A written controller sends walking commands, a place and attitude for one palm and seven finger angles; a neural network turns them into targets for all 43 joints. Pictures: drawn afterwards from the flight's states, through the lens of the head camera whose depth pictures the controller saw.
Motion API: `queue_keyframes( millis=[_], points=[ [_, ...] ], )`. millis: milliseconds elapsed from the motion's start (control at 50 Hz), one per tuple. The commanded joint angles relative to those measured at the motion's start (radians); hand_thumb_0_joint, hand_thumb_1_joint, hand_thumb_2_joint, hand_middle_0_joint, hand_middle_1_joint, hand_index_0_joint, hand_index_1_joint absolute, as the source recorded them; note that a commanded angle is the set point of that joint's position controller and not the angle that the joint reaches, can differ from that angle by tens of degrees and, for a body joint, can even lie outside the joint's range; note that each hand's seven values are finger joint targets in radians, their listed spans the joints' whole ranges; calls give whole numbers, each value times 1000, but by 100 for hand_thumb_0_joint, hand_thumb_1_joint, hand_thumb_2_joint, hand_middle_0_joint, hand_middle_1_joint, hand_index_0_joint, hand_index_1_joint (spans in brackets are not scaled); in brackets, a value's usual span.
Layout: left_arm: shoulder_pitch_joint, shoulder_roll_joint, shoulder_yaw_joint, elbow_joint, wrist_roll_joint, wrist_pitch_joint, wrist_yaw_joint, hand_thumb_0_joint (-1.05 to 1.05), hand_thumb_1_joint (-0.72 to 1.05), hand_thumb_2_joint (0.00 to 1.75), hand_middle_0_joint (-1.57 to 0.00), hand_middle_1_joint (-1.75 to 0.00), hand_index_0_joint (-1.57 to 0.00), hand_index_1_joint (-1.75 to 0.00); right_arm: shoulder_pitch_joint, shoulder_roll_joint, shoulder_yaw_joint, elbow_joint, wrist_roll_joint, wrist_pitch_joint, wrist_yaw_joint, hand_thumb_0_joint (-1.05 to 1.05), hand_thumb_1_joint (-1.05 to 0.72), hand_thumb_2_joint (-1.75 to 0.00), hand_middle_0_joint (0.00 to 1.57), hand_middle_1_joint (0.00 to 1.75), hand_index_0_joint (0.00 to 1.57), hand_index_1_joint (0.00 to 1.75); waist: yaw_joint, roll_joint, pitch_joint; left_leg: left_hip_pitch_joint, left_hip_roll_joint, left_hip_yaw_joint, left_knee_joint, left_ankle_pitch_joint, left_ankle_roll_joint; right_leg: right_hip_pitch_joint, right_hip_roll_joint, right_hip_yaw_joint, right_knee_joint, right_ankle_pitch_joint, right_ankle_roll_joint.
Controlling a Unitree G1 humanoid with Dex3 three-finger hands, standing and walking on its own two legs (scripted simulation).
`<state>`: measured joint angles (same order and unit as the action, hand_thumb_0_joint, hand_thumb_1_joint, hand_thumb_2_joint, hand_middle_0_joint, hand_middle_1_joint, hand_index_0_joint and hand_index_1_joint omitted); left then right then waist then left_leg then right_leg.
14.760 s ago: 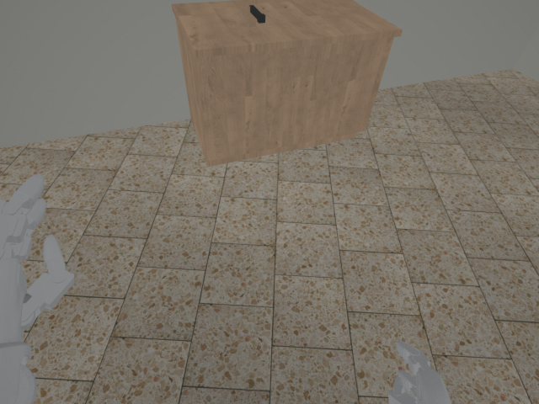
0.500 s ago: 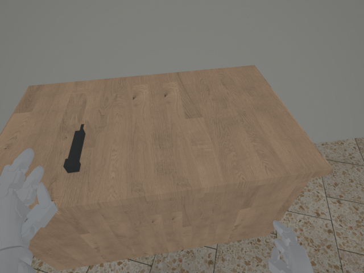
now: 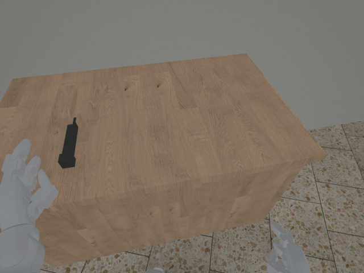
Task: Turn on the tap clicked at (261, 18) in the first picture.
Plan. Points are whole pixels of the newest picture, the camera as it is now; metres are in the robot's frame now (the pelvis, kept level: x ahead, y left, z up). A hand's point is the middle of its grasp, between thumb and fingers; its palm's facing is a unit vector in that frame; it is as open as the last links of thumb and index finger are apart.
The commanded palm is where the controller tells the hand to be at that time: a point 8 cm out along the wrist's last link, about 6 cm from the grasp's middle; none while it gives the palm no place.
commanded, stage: reach beside the lever's end, fingers flat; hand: left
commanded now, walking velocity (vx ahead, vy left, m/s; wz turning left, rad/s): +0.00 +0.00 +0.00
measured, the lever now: (67, 160) +0.35 +0.32 +0.04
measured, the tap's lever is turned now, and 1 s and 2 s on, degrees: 0 0 7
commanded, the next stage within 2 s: push the lever round in 1.34 s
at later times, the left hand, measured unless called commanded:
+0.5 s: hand (52, 179) +0.28 +0.31 +0.06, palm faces +0.52 -0.85 -0.11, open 7.7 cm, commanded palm +0.23 +0.34 +0.06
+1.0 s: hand (50, 170) +0.31 +0.34 +0.04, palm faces +0.53 -0.84 -0.09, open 7.8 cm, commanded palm +0.27 +0.37 +0.03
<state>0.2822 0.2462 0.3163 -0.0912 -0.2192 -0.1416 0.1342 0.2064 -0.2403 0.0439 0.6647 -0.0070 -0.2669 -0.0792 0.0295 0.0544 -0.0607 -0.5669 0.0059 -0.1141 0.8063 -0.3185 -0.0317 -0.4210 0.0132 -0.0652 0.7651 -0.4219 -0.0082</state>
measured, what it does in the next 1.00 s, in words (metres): stands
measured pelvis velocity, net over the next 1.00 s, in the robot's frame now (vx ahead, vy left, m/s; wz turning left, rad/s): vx -0.01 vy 0.01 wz -0.03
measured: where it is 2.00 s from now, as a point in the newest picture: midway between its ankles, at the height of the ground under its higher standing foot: outside the picture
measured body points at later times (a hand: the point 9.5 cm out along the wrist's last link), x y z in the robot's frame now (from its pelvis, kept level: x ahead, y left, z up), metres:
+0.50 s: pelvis +0.00 +0.00 -0.01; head +0.04 +0.01 +0.44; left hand +0.25 +0.35 +0.07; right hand +0.17 -0.24 -0.10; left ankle +0.06 +0.13 -0.71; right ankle -0.02 -0.12 -0.71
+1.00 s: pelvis -0.01 +0.01 -0.03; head +0.06 +0.02 +0.41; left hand +0.28 +0.38 +0.04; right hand +0.13 -0.25 -0.13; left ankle +0.06 +0.13 -0.71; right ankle -0.02 -0.12 -0.71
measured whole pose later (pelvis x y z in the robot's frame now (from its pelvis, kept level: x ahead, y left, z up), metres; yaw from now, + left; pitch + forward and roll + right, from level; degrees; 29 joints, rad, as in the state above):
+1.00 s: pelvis -0.01 +0.01 -0.03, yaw -2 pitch +13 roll -4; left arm -0.14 0.38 0.54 0.49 -0.21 -0.35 0.00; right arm 0.22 -0.26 0.02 0.69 -0.02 -0.14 -0.08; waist -0.01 0.04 -0.09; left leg -0.86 0.02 -0.12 1.02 -0.38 -0.03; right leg -0.70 0.03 -0.07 0.96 -0.48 0.00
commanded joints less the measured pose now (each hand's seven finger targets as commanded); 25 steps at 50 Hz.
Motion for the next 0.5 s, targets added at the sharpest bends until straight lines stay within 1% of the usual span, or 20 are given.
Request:
queue_keyframes(
  millis=[0,20,40,60,80,120,160,200,220,260,280,300,320,340,360,380,400,420,440,480],
  points=[
    [-165,182,99,-163,1,-97,3,0,90,90,-18,-24,-18,-24,-99,-127,-53,-145,4,-40,-4,0,-90,-90,20,30,20,30,-1,-5,-128,140,-23,30,-109,37,44,-66,10,-11,-133,141,-19],
    [-162,208,129,-163,6,-103,3,0,90,90,-18,-24,-18,-24,-99,-128,-57,-142,3,-36,-5,0,-90,-90,20,30,20,30,9,17,-142,140,-24,32,-108,50,45,-56,8,-7,-130,152,-20],
    [-167,194,120,-149,3,-107,0,0,90,90,-18,-24,-18,-24,-93,-126,-58,-143,1,-33,-4,0,-90,-90,20,30,20,30,4,4,-157,142,-26,34,-103,58,45,-54,8,-9,-124,160,-19],
    [-171,196,121,-125,4,-109,-4,0,90,90,-18,-23,-18,-23,-93,-128,-58,-142,3,-28,-4,0,-90,-90,20,30,20,30,5,4,-150,135,-25,34,-99,56,44,-60,9,-9,-122,156,-20],
    [-203,196,116,-112,3,-113,-8,0,90,90,-18,-23,-18,-23,-95,-129,-58,-140,3,-26,-5,0,-90,-90,20,30,20,30,-4,4,-144,132,-25,36,-95,49,46,-72,10,-7,-122,153,-18],
    [-227,235,153,-86,8,-121,-16,0,90,90,-18,-22,-18,-22,-89,-131,-61,-129,3,-18,-8,0,-90,-90,20,30,20,30,-1,35,-159,130,-26,38,-89,61,46,-70,9,1,-118,163,-20],
    [-257,221,134,-75,7,-132,-30,0,90,90,-17,-22,-17,-22,-88,-129,-60,-131,3,-15,-6,0,-90,-90,20,30,20,30,-6,54,-174,137,-25,36,-83,65,45,-77,11,-1,-109,167,-22],
    [-260,222,134,-70,7,-149,-39,0,90,90,-17,-21,-17,-21,-80,-132,-63,-129,1,-16,-5,0,-90,-90,20,30,20,30,-5,54,-200,141,-24,32,-73,88,45,-74,13,-2,-96,187,-24],
    [-270,238,145,-64,11,-152,-41,0,90,90,-17,-21,-17,-21,-80,-133,-64,-128,2,-14,-5,0,-90,-90,20,30,20,30,-4,59,-207,143,-22,29,-74,98,45,-74,14,-2,-92,194,-24],
    [-272,211,125,-41,7,-164,-48,0,90,90,-17,-21,-17,-21,-75,-132,-67,-127,2,-12,-1,0,-90,-90,20,30,20,30,-9,49,-205,142,-22,27,-68,95,43,-85,16,-7,-84,194,-24],
    [-274,213,129,-27,5,-168,-50,0,90,90,-17,-20,-17,-20,-72,-136,-68,-125,0,-10,0,0,-90,-90,20,30,20,30,-9,39,-209,134,-22,25,-63,94,44,-89,17,-8,-80,196,-24],
    [-276,223,139,4,2,-166,-53,0,90,90,-17,-20,-17,-20,-71,-138,-69,-122,1,-6,-2,0,-90,-90,20,30,20,30,-12,31,-196,122,-22,28,-59,87,45,-99,18,-6,-82,192,-23],
    [-276,254,174,33,1,-160,-53,0,90,90,-17,-20,-17,-20,-67,-142,-70,-118,2,0,-5,0,-90,-90,20,30,20,30,-5,15,-193,107,-21,27,-61,87,47,-94,18,-4,-82,194,-21],
    [-313,243,160,51,-1,-158,-57,0,90,90,-17,-20,-17,-20,-71,-140,-68,-120,5,6,-6,0,-90,-90,20,30,20,30,-15,14,-187,100,-22,29,-61,67,46,-107,16,-4,-81,177,-19],
    [-337,240,159,78,-5,-155,-59,0,90,90,-16,-19,-16,-19,-70,-142,-68,-120,4,9,-8,0,-90,-90,20,30,20,30,-18,-9,-173,87,-24,31,-58,50,48,-115,17,-3,-85,165,-17],
    [-358,265,180,96,-6,-156,-60,0,90,90,-16,-19,-16,-19,-70,-144,-69,-117,6,14,-11,0,-90,-90,20,30,20,30,-14,-3,-176,76,-23,29,-57,40,47,-118,17,0,-83,152,-18],
    [-391,273,181,85,-2,-163,-60,0,90,90,-16,-19,-16,-19,-71,-143,-69,-120,4,16,-12,0,-90,-90,20,30,20,30,-17,18,-193,85,-24,31,-53,46,48,-120,16,3,-78,156,-18],
    [-384,302,210,82,5,-167,-56,0,90,90,-16,-19,-16,-19,-67,-143,-71,-118,0,19,-14,0,-90,-90,20,30,20,30,-4,46,-219,92,-24,34,-49,67,49,-108,16,6,-72,172,-19],
    [-387,298,204,99,6,-171,-58,0,90,90,-16,-18,-16,-18,-61,-141,-70,-122,0,24,-12,0,-90,-90,20,30,20,30,-9,41,-229,91,-25,34,-46,70,49,-108,16,5,-68,174,-18],
    [-393,317,224,113,11,-191,-61,0,90,90,-16,-18,-16,-18,-52,-140,-73,-118,-3,30,-8,0,-90,-90,20,30,20,30,-6,58,-255,89,-22,38,-29,100,48,-105,18,7,-52,204,-20]
  ],
)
